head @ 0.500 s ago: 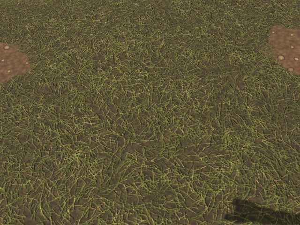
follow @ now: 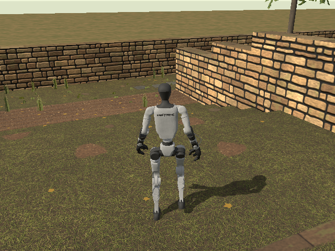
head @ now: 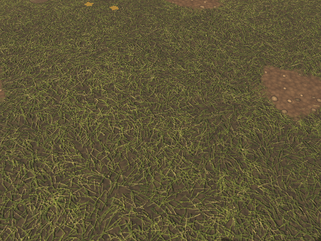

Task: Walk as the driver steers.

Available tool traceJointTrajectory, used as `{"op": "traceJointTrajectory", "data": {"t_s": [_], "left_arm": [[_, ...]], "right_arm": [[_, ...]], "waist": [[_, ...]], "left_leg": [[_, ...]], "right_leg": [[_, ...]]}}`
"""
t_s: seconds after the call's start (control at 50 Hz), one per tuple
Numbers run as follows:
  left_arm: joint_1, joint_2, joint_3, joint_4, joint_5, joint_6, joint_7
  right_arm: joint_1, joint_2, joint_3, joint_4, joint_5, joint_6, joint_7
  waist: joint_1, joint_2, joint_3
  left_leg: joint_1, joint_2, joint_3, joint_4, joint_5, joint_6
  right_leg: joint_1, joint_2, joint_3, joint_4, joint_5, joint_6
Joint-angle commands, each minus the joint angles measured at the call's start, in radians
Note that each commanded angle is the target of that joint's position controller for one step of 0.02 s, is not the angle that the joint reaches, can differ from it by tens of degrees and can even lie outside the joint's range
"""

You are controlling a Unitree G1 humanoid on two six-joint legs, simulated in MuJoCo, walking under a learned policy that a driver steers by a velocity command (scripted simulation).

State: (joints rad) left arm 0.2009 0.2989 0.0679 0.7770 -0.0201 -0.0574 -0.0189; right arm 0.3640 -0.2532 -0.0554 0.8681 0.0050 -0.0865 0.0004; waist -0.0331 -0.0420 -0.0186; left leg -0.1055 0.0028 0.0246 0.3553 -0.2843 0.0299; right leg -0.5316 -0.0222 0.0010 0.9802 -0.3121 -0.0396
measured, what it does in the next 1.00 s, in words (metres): walks ahead, turning left: right foot, then left foot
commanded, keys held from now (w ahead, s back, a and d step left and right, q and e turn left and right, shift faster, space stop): w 0.28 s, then w+q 0.72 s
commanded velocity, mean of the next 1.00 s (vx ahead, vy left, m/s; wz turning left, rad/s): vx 0.47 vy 0.00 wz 0.28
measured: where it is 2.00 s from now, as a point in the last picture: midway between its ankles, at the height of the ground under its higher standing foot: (135, 180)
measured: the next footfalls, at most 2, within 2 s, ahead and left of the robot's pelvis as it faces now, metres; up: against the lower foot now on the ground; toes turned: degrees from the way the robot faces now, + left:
right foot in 0.28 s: +0.30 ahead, -0.16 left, +0.00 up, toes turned -3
left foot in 0.84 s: +0.59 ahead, +0.09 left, +0.00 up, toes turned +17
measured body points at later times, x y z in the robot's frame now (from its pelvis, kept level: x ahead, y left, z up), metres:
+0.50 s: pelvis +0.25 -0.08 +0.00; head +0.27 -0.08 +0.45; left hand +0.31 +0.20 -0.12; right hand +0.38 -0.35 -0.12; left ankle +0.28 +0.09 -0.66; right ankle +0.26 -0.16 -0.75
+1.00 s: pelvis +0.53 +0.01 -0.01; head +0.57 +0.03 +0.44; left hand +0.58 +0.32 -0.11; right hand +0.74 -0.21 -0.11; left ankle +0.56 +0.08 -0.75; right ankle +0.55 -0.16 -0.65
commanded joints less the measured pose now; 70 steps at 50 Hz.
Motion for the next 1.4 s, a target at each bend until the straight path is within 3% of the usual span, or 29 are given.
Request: {"op": "traceJointTrajectory", "data": {"t_s": [0.02, 0.08, 0.18, 0.22, 0.26, 0.28, 0.3, 0.32, 0.34, 0.38, 0.42, 0.6, 0.72, 0.78, 0.82, 0.84, 0.86, 0.88, 0.9, 0.94, 1.02, 1.12, 1.2, 1.26, 1.28, 1.3, 1.32, 1.36, 1.4], "left_arm": [[-0.154, 0.041, 0.008, -0.103, 0.008, -0.026, -0.010], [-0.220, 0.003, -0.010, -0.123, 0.004, -0.029, -0.017], [-0.278, 0.038, -0.007, -0.155, -0.007, -0.033, -0.035], [-0.226, 0.074, 0.007, -0.149, -0.005, -0.036, -0.037], [0.025, 0.140, 0.047, -0.074, -0.003, -0.031, -0.023], [0.208, 0.204, 0.066, -0.038, 0.004, -0.025, -0.009], [0.251, 0.295, 0.077, -0.019, 0.020, -0.026, -0.014], [0.231, 0.185, 0.050, -0.027, 0.015, -0.031, -0.014], [0.159, 0.142, 0.034, -0.029, 0.014, -0.035, -0.010], [0.037, 0.083, 0.018, -0.034, 0.022, -0.041, -0.009], [-0.008, 0.054, 0.015, -0.025, 0.035, -0.058, -0.009], [0.021, 0.102, 0.027, 0.033, 0.033, -0.070, 0.017], [0.132, 0.144, 0.039, 0.070, 0.012, -0.021, 0.028], [0.105, 0.188, 0.049, 0.053, 0.006, 0.005, 0.041], [0.072, 0.198, 0.048, 0.039, 0.000, 0.016, 0.049], [0.094, 0.147, 0.029, 0.020, 0.021, 0.004, 0.049], [0.170, 0.017, -0.013, -0.037, 0.032, -0.031, 0.031], [0.065, 0.118, 0.005, -0.055, 0.001, -0.077, 0.010], [-0.019, 0.138, 0.009, -0.086, -0.032, -0.093, 0.001], [-0.026, 0.123, 0.008, -0.080, 0.009, -0.091, 0.014], [0.008, 0.097, 0.008, -0.083, 0.036, -0.045, 0.017], [-0.181, 0.049, -0.016, -0.132, 0.035, -0.045, 0.013], [-0.221, 0.088, 0.002, -0.156, 0.026, -0.055, 0.001], [-0.131, 0.118, 0.024, -0.138, 0.030, -0.066, -0.001], [-0.065, 0.148, 0.033, -0.134, 0.046, -0.071, 0.005], [0.027, 0.212, 0.045, -0.137, 0.066, -0.067, 0.015], [0.068, 0.219, 0.048, -0.112, 0.057, -0.044, 0.010], [-0.019, 0.099, 0.020, -0.160, 0.035, -0.009, 0.022], [-0.099, 0.075, 0.003, -0.154, 0.041, 0.013, 0.029]], "right_arm": [[-0.013, -0.155, -0.032, -0.062, 0.000, -0.008, -0.006], [0.012, -0.175, -0.036, -0.059, 0.004, -0.001, -0.012], [0.060, -0.203, -0.046, -0.040, 0.023, 0.008, -0.010], [0.045, -0.220, -0.052, -0.039, 0.025, 0.016, -0.012], [0.036, -0.206, -0.045, -0.042, 0.019, 0.027, -0.018], [0.047, -0.156, -0.023, -0.065, -0.004, 0.028, -0.021], [0.186, -0.003, 0.020, -0.090, 0.007, 0.007, -0.013], [0.100, -0.125, -0.007, -0.077, 0.040, -0.015, -0.009], [-0.006, -0.181, -0.026, -0.112, 0.061, -0.023, -0.006], [-0.061, -0.161, -0.027, -0.118, 0.029, -0.019, -0.013], [-0.006, -0.130, -0.029, -0.099, 0.031, 0.012, -0.010], [-0.192, -0.079, -0.016, -0.166, 0.017, 0.028, 0.011], [-0.365, -0.056, 0.001, -0.274, 0.019, 0.024, 0.057], [-0.296, -0.105, -0.024, -0.295, 0.021, 0.032, 0.068], [-0.036, -0.196, -0.075, -0.245, 0.024, 0.039, 0.052], [0.094, -0.278, -0.104, -0.219, 0.022, 0.053, 0.027], [0.024, -0.354, -0.110, -0.249, 0.022, 0.044, 0.024], [0.064, -0.265, -0.084, -0.262, 0.010, 0.035, 0.030], [0.036, -0.215, -0.070, -0.254, 0.003, 0.025, 0.031], [-0.091, -0.153, -0.051, -0.268, 0.007, 0.015, 0.031], [-0.127, -0.174, -0.053, -0.281, 0.003, 0.010, 0.011], [-0.077, -0.207, -0.063, -0.258, 0.012, 0.028, -0.014], [-0.017, -0.205, -0.067, -0.232, 0.018, 0.056, -0.024], [-0.083, -0.179, -0.063, -0.262, 0.017, 0.070, -0.035], [-0.092, -0.140, -0.052, -0.280, 0.013, 0.067, -0.034], [-0.032, -0.075, -0.029, -0.303, -0.010, 0.064, -0.034], [0.153, -0.097, -0.023, -0.299, 0.011, 0.062, -0.025], [0.022, -0.232, -0.058, -0.282, 0.025, 0.091, -0.028], [-0.067, -0.211, -0.059, -0.304, 0.014, 0.125, -0.042]], "waist": [[-0.022, 0.145, 0.091], [-0.046, 0.150, 0.101], [-0.044, 0.166, 0.135], [0.004, 0.178, 0.101], [0.137, 0.162, -0.065], [0.205, 0.060, -0.211], [0.112, -0.265, -0.374], [0.165, -0.178, -0.329], [0.153, -0.132, -0.160], [0.083, -0.027, -0.040], [0.030, -0.068, -0.020], [0.060, 0.012, 0.094], [0.125, 0.028, 0.136], [0.054, -0.040, 0.042], [-0.099, -0.040, -0.099], [-0.141, 0.079, -0.194], [-0.012, 0.319, -0.291], [-0.096, 0.184, -0.382], [-0.093, 0.133, -0.237], [0.005, 0.011, -0.076], [0.060, 0.048, -0.018], [-0.009, 0.105, 0.024], [-0.025, 0.149, -0.019], [0.045, 0.183, -0.054], [0.075, 0.155, -0.121], [0.073, -0.039, -0.261], [0.008, -0.307, -0.417], [0.060, -0.097, -0.248], [0.038, -0.051, -0.104]], "left_leg": [[0.122, 0.231, -0.217, -0.235, 0.126, 0.164], [0.035, 0.187, -0.106, -0.239, 0.212, 0.146], [0.079, 0.256, -0.108, -0.219, 0.244, 0.138], [0.131, 0.276, -0.100, -0.145, 0.443, 0.119], [0.075, 0.208, -0.020, 0.167, 0.739, 0.073], [-0.141, 0.161, 0.007, 0.485, 0.491, 0.035], [-0.497, -0.037, -0.047, 0.849, -0.236, -0.019], [-0.602, -0.011, -0.183, 0.970, -0.278, -0.006], [-0.673, 0.037, -0.158, 0.991, -0.198, 0.013], [-0.593, 0.122, -0.135, 0.889, -0.038, 0.015], [-0.493, 0.155, -0.147, 0.846, 0.027, 0.010], [-0.583, 0.123, -0.095, 0.464, 0.380, -0.022], [-0.666, 0.092, 0.008, 0.280, 0.296, 0.023], [-0.498, -0.003, 0.093, 0.277, 0.142, 0.078], [-0.129, -0.079, 0.096, 0.206, 0.153, 0.144], [0.180, 0.058, -0.132, 0.191, 0.163, 0.202], [0.507, 0.313, -0.747, 0.059, 0.049, 0.424], [0.542, 0.339, -0.854, -0.051, -0.030, 0.417], [0.437, 0.304, -0.692, -0.056, 0.018, 0.359], [0.136, 0.216, -0.469, -0.068, 0.238, 0.294], [-0.099, 0.160, -0.349, -0.127, 0.411, 0.295], [-0.200, 0.061, -0.236, -0.087, 0.344, 0.207], [-0.114, 0.075, -0.320, 0.051, 0.395, 0.151], [-0.066, 0.062, -0.392, 0.209, 0.392, 0.098], [-0.109, 0.006, -0.359, 0.347, 0.348, 0.054], [-0.289, -0.081, -0.259, 0.645, -0.086, -0.007], [-0.502, -0.133, -0.206, 0.894, -0.490, -0.050], [-0.605, -0.025, -0.169, 1.032, -0.309, -0.098], [-0.554, 0.023, -0.142, 0.951, -0.234, -0.107]], "right_leg": [[-0.273, -0.060, 0.003, -0.074, 0.149, 0.035], [-0.135, -0.036, -0.034, -0.271, 0.277, 0.054], [-0.057, -0.018, -0.029, -0.421, 0.284, 0.014], [0.024, 0.003, -0.039, -0.445, 0.232, -0.021], [0.371, 0.055, -0.082, -0.463, 0.222, -0.073], [0.682, -0.114, 0.111, -0.430, 0.173, -0.131], [0.965, -0.373, 0.653, -0.586, -0.136, -0.296], [0.898, -0.369, 0.747, -0.715, -0.264, -0.266], [0.768, -0.344, 0.578, -0.719, -0.200, -0.214], [0.514, -0.269, 0.349, -0.753, 0.021, -0.170], [0.399, -0.229, 0.223, -0.813, 0.102, -0.158], [0.401, -0.188, -0.105, -0.890, 0.353, -0.128], [0.642, -0.256, -0.173, -0.795, 0.536, -0.112], [0.695, -0.259, -0.213, -0.600, 1.026, -0.081], [0.579, -0.218, -0.239, -0.240, 1.080, -0.042], [0.323, -0.168, -0.236, 0.070, 0.692, -0.001], [-0.132, 0.080, -0.105, 0.460, -0.231, 0.064], [-0.245, 0.050, 0.118, 0.514, -0.233, 0.041], [-0.290, 0.001, 0.116, 0.463, -0.160, 0.018], [-0.193, -0.079, 0.100, 0.251, -0.058, 0.021], [-0.079, -0.092, 0.068, 0.083, 0.018, 0.085], [0.010, -0.014, 0.032, -0.317, 0.352, 0.119], [0.078, 0.051, 0.054, -0.454, 0.378, 0.097], [0.182, 0.046, 0.058, -0.548, 0.370, 0.046], [0.335, -0.028, 0.093, -0.563, 0.512, 0.003], [0.621, -0.268, 0.290, -0.477, 0.909, -0.088], [0.835, -0.484, 0.644, -0.506, 0.858, -0.279], [0.660, -0.379, 0.479, -0.573, 0.461, -0.216], [0.415, -0.281, 0.321, -0.628, 0.365, -0.186]]}}
Over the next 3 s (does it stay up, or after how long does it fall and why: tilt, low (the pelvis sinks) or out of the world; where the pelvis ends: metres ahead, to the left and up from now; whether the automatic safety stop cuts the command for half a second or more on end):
stays up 0.91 0.12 0.00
